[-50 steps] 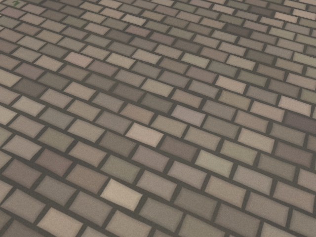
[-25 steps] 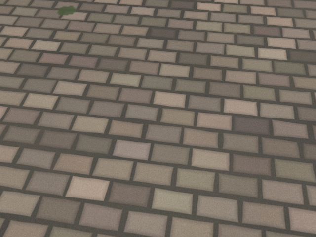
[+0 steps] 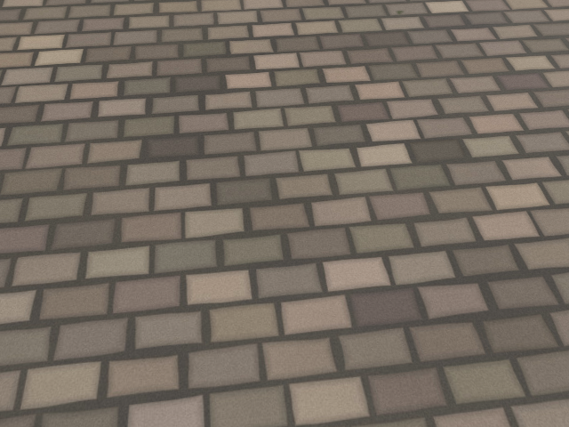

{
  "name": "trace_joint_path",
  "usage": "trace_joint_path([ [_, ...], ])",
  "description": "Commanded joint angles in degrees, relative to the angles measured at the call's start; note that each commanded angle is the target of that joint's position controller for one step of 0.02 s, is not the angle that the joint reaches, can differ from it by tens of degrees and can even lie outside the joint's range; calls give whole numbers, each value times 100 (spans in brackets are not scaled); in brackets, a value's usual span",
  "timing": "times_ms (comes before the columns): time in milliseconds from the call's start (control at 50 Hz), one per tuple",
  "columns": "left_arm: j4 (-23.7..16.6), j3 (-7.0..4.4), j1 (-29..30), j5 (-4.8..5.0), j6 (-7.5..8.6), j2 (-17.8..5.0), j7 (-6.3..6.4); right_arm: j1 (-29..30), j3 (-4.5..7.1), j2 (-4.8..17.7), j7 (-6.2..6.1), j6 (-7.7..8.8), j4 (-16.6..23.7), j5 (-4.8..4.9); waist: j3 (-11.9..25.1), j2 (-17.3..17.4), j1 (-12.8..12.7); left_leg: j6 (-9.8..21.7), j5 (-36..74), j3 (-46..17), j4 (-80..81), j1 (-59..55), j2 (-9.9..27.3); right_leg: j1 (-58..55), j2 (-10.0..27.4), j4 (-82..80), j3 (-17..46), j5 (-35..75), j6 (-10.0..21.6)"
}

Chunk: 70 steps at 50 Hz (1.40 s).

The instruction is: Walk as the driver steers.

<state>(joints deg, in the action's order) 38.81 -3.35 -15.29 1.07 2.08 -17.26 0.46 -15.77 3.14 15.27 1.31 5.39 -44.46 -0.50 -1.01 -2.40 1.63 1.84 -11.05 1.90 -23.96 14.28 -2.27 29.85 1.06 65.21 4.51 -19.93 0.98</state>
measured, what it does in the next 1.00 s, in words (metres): walks ahead, turning right: right foot, then left foot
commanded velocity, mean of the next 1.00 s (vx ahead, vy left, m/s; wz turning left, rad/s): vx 0.50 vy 0.00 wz -0.35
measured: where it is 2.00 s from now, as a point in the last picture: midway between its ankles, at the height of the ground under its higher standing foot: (414, 240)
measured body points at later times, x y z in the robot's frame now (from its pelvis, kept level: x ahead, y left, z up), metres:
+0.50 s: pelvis +0.27 -0.07 +0.00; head +0.29 -0.09 +0.45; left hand +0.38 +0.20 -0.10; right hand +0.38 -0.36 -0.11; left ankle +0.29 +0.09 -0.67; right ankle +0.28 -0.15 -0.74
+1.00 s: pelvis +0.54 -0.06 +0.00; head +0.56 -0.06 +0.45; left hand +0.75 +0.17 -0.10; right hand +0.53 -0.35 -0.11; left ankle +0.57 +0.04 -0.74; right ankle +0.51 -0.21 -0.66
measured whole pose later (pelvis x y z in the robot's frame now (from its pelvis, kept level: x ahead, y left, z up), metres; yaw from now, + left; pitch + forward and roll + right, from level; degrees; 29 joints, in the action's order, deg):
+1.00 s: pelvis +0.54 -0.06 +0.00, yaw -21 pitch +1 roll +2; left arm 40.1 -4.5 -15.2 1.5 0.8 -18.4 0.4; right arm -14.5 3.4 15.3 0.6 5.1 -45.2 -0.6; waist -1.6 -2.8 1.5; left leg 1.3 -11.1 5.7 -20.8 10.6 -0.9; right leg 34.4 4.1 63.6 3.3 -16.8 0.1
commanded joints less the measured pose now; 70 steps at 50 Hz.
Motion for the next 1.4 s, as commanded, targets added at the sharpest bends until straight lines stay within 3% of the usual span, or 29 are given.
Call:
trace_joint_path([
  [20,-487,-44,208,-57,102,-235,-29,38,170,789,-33,106,231,75,56,747,-77,1134,730,-1647,1405,-774,1592,983,423,-709,85,309,-61],
  [220,-813,45,1671,22,260,-200,-262,-643,223,1193,-64,-128,-211,224,-195,768,321,799,1370,-773,1301,-1198,1654,202,170,-3320,-415,1706,45],
  [260,-761,-35,1389,-2,275,-362,-278,-576,246,1296,-95,-194,-247,245,-45,817,31,665,2259,-676,854,-1362,1694,-403,13,-3631,-542,1477,234],
  [300,-334,-283,-52,-72,248,-811,-198,-526,154,1099,-133,-208,-207,201,881,623,-702,344,3077,-174,-953,-735,1226,-2627,22,-3769,-506,1596,570],
  [320,-196,-396,-967,-152,189,-1313,-120,-589,-1,677,-155,-150,27,18,1731,-320,-920,23,1254,181,-2970,795,754,-4397,1335,-3704,1309,1442,1108],
  [340,-132,-404,-1044,-86,182,-1522,-163,-983,-101,389,-136,-19,109,46,2196,-1502,-624,-145,-2164,-300,-4344,2385,17,-5219,2078,-4537,3677,385,1823],
  [360,-161,-266,-843,-3,194,-1008,-185,-548,43,967,-92,69,140,166,1615,-905,-747,-112,-2055,-672,-4851,3090,367,-4900,1855,-4747,3489,-253,1656],
  [380,-200,-200,-492,-1,210,-835,-189,-112,70,1063,-60,135,266,226,912,-666,-675,-47,-1493,-555,-4743,3267,593,-4185,1620,-4833,2681,139,1494],
  [420,-266,-131,27,-97,214,-594,-220,171,79,924,-103,138,271,31,322,7,-353,-89,-725,-525,-4115,2759,869,-2938,1129,-5103,1824,1336,1302],
  [440,-292,-130,155,-146,225,-592,-206,13,76,855,-82,104,298,28,377,-287,-133,-161,-560,-586,-3946,2439,931,-2597,1112,-5214,1734,1688,1396],
  [500,-210,-173,169,-66,270,-627,-136,145,49,692,-85,-7,351,-8,253,-181,-15,-396,-297,-491,-3262,2158,872,-1992,926,-5489,1294,1998,1508],
  [600,37,-281,-298,-10,227,-902,4,1364,-54,476,-38,23,692,4,-54,-93,-391,-514,1359,-484,-1254,1727,537,-1578,631,-5474,881,1775,1225],
  [700,227,-306,-696,60,149,-922,55,1816,29,742,37,103,885,92,-62,-180,-457,-370,1326,-700,-503,1264,377,-1991,854,-4931,1432,1278,1032],
  [760,230,-279,-646,15,55,-790,64,1131,155,924,2,152,728,79,213,-323,-76,-99,725,-491,-164,178,305,-2030,664,-4130,1583,1616,798],
  [780,167,-181,-617,-24,57,-524,45,476,241,1126,-43,177,639,4,771,-148,240,152,651,-796,-228,-973,722,-1665,314,-3118,1334,1570,610],
  [800,19,-61,-984,-7,97,-139,43,-309,368,1594,-96,148,561,-85,1701,940,362,769,132,-2419,-195,-3023,1996,-119,-345,-1187,602,304,219],
  [820,-80,-30,-1321,81,155,-212,51,-618,383,1548,-45,58,409,5,2092,2221,241,1266,-1306,-4488,472,-3623,2722,1146,-444,187,392,-1479,64],
  [840,7,-168,-1020,146,137,-734,54,-346,258,1072,-48,30,490,62,1325,1428,304,1096,-2050,-4161,702,-3010,2564,1589,-104,761,576,-1105,22],
  [860,-64,-206,-556,111,97,-845,50,-84,199,859,-67,-4,520,58,740,980,295,903,-1690,-3300,756,-2319,2359,1621,93,835,380,-657,1],
  [920,-146,-212,-305,54,-14,-548,10,464,123,602,-77,11,435,-44,42,989,-79,786,-273,-1809,1238,-848,1823,994,540,260,244,101,-40],
  [1020,-361,-140,116,8,-93,-253,-38,366,248,834,-96,109,205,11,-56,669,-81,930,1121,-641,1571,-828,1801,1148,644,-649,138,979,-149],
  [1200,-844,-85,1419,30,-38,-220,-349,-68,380,1277,-150,-121,-100,191,-399,570,247,570,1980,603,1341,-1691,1882,703,365,-2826,-578,1672,194],
  [1240,-873,-188,1205,-8,-71,-420,-363,-46,436,1457,-178,-197,-100,248,-131,736,2,454,3816,825,606,-1927,1883,104,21,-2929,-891,1057,423],
  [1280,-500,-474,-245,5,-118,-887,-297,38,412,1429,-221,-275,-59,277,676,631,-837,201,4696,1140,-1416,-1374,1610,-1985,-483,-3367,-1094,1213,797],
  [1300,-281,-657,-1166,42,-184,-1373,-173,-109,272,1092,-232,-249,45,83,1216,-110,-1144,-68,2565,1146,-3258,149,1349,-3792,249,-3444,173,1202,1154],
  [1320,-393,-675,-824,97,-101,-1954,-169,-559,6,342,-143,-84,435,-95,1823,-1450,-358,-369,-2335,397,-5105,2584,165,-5359,1617,-4149,3539,-85,2275],
  [1340,-520,-519,-965,58,-5,-1371,-204,168,103,901,-77,113,462,149,2102,-625,-879,-270,-2229,-643,-5550,3205,263,-5372,1771,-4848,4128,-678,2209],
  [1360,-407,-393,-748,-5,79,-1013,-214,488,153,1108,-36,204,521,346,1274,-367,-848,-131,-1609,-559,-5337,3486,555,-4732,1678,-4916,3176,-91,1891],
  [1400,-449,-241,1,-44,125,-612,-193,401,134,994,-90,195,328,161,596,93,-376,-145,-830,-513,-4437,2769,1036,-3184,1270,-4921,1848,1324,1528],
])
Keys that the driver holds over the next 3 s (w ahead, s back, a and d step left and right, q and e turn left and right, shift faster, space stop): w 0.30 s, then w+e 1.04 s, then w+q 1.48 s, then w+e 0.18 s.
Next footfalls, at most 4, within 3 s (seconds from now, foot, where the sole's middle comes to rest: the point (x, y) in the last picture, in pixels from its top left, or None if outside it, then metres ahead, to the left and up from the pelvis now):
0.30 right None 0.32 -0.16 -0.78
0.78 left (270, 375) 0.61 0.03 -0.78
1.30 right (406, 319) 0.76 -0.32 -0.78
1.84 left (384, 208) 1.14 -0.32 -0.78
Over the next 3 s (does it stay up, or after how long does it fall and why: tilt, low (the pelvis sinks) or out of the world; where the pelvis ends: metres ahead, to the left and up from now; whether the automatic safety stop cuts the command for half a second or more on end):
stays up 1.57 -0.43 0.00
